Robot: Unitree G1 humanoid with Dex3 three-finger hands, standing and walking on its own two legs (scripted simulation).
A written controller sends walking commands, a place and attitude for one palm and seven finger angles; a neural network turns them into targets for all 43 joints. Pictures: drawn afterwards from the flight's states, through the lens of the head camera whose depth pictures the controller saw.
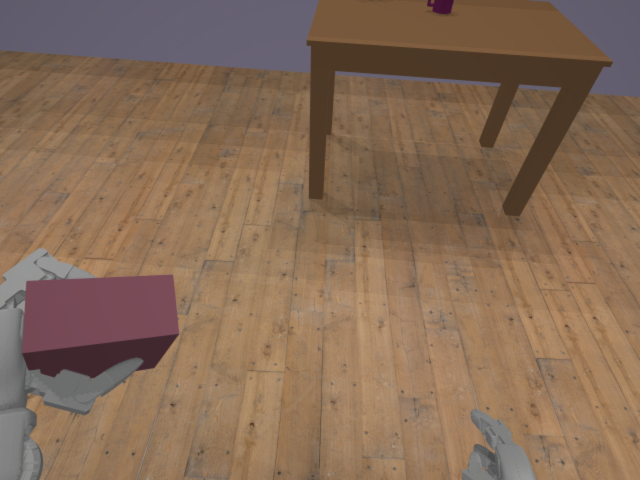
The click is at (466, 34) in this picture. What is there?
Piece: table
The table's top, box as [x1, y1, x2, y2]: [307, 0, 612, 66]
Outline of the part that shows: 307,38 307,45 601,66 610,66 612,62 549,2 545,1 454,0 450,13 439,14 434,12 432,10 432,7 426,5 427,0 319,0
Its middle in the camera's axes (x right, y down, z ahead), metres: +0.50 -0.89 +1.58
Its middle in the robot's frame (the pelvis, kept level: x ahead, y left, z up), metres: +1.80 -0.40 -0.04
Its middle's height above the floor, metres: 0.73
